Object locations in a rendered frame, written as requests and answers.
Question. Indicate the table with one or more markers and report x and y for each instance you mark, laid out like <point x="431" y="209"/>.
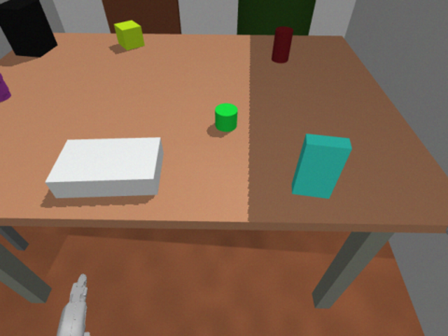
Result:
<point x="90" y="87"/>

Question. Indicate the left robot hand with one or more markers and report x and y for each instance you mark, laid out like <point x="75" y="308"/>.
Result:
<point x="72" y="320"/>

